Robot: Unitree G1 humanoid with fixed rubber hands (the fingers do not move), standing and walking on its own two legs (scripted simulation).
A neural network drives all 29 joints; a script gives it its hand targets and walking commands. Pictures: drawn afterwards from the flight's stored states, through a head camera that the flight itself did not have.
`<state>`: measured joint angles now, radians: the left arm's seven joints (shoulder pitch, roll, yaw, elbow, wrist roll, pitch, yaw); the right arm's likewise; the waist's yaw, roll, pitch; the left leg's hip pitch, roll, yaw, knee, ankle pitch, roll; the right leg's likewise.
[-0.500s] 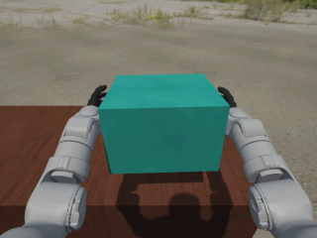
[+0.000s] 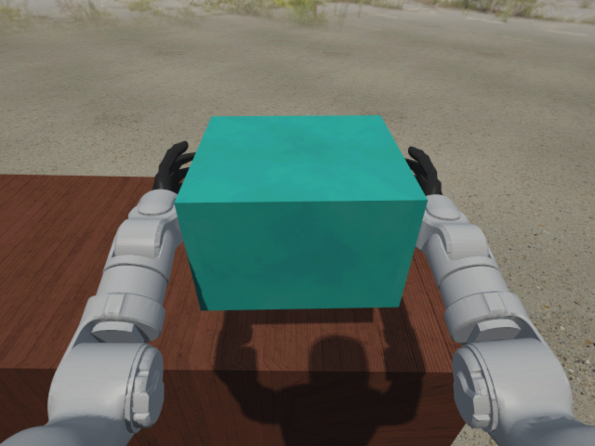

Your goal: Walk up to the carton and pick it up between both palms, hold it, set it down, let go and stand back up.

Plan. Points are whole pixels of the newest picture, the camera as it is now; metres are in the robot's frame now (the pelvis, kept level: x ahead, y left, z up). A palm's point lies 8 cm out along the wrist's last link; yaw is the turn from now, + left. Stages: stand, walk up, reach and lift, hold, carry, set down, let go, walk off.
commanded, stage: set down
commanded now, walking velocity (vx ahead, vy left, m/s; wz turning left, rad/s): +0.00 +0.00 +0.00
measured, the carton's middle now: (298, 204) +0.40 +0.01 +0.18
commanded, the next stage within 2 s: none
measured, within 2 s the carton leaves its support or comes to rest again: neither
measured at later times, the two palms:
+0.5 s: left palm (182, 214) +0.44 +0.19 +0.14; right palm (402, 222) +0.44 -0.16 +0.13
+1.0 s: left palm (187, 231) +0.43 +0.19 +0.11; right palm (405, 238) +0.42 -0.16 +0.11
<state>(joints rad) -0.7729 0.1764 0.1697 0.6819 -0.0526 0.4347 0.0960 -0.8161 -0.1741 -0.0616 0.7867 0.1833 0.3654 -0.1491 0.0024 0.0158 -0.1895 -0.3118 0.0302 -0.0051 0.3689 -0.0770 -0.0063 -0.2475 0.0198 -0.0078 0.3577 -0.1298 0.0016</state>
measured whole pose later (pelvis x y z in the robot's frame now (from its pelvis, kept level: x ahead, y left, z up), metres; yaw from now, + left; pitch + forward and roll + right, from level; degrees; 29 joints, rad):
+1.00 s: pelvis +0.03 +0.00 +0.00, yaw +0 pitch +6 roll -1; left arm -0.64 0.12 0.23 0.73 0.04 0.18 0.04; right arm -0.65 -0.09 -0.14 0.76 0.05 0.15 -0.12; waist -0.01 0.02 -0.11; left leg -0.33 0.03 -0.01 0.33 -0.10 -0.01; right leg -0.25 0.02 -0.01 0.27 -0.13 0.00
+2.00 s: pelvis +0.06 +0.00 +0.00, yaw +0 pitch +10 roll -1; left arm -0.66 0.09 0.30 1.10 0.13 -0.27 0.03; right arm -0.60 -0.03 -0.35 0.98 -0.24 -0.24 -0.06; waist 0.00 0.01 -0.02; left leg -0.40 0.03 -0.01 0.33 -0.12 -0.02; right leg -0.32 0.02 -0.01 0.29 -0.15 0.00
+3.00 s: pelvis +0.06 +0.01 -0.01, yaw +0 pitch +22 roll -1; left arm -0.67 0.10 0.33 1.25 0.15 -0.54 0.06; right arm -0.64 -0.04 -0.44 1.15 -0.31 -0.50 -0.05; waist 0.00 0.01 -0.17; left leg -0.63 0.02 0.00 0.38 -0.12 -0.01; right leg -0.56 0.01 -0.01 0.34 -0.16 0.00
